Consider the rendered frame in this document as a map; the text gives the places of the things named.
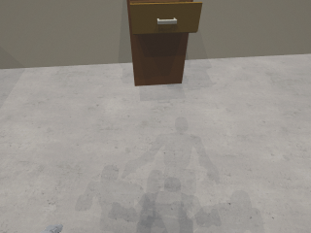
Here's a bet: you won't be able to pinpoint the handle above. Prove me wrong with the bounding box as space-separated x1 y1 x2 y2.
157 18 177 24

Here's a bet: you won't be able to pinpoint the drawer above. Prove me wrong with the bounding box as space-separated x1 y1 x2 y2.
130 1 203 35

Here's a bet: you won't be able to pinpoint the cabinet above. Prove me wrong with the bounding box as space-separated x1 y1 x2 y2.
126 0 193 86

